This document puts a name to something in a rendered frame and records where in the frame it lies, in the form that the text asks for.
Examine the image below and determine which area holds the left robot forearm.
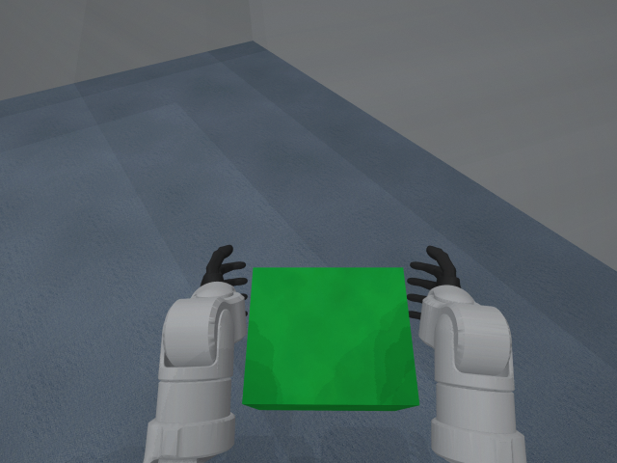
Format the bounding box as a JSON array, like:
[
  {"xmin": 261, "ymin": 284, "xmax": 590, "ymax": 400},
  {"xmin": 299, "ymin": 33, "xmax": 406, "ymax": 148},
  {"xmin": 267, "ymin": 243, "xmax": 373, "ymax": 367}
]
[{"xmin": 143, "ymin": 282, "xmax": 247, "ymax": 463}]

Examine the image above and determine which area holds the robot left hand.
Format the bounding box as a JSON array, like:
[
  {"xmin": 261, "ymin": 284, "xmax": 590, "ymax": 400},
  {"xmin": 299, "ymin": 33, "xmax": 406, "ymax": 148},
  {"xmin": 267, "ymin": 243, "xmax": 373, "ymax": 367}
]
[{"xmin": 200, "ymin": 245, "xmax": 248, "ymax": 316}]

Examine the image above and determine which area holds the carton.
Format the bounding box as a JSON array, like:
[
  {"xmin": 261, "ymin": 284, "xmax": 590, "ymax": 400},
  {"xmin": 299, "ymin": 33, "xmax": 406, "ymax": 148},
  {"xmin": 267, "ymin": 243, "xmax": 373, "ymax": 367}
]
[{"xmin": 242, "ymin": 267, "xmax": 419, "ymax": 411}]

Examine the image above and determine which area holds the right robot forearm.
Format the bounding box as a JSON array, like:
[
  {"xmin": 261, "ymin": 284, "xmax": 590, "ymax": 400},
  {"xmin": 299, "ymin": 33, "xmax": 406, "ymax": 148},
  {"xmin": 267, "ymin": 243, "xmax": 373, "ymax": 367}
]
[{"xmin": 418, "ymin": 285, "xmax": 527, "ymax": 463}]

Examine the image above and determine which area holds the robot right hand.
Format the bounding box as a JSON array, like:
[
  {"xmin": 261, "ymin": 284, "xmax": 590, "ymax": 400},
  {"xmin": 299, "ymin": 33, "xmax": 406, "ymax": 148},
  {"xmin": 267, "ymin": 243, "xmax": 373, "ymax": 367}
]
[{"xmin": 407, "ymin": 246, "xmax": 461, "ymax": 320}]

